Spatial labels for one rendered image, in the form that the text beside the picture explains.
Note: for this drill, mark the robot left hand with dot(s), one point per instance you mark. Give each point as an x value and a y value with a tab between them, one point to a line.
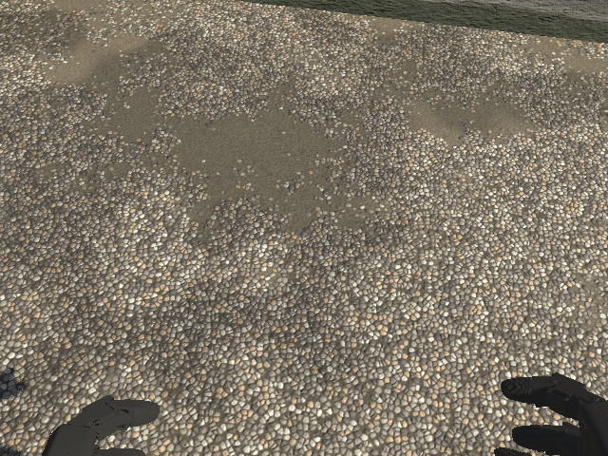
97	421

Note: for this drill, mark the robot right hand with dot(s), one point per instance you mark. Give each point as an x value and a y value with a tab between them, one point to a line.
568	398

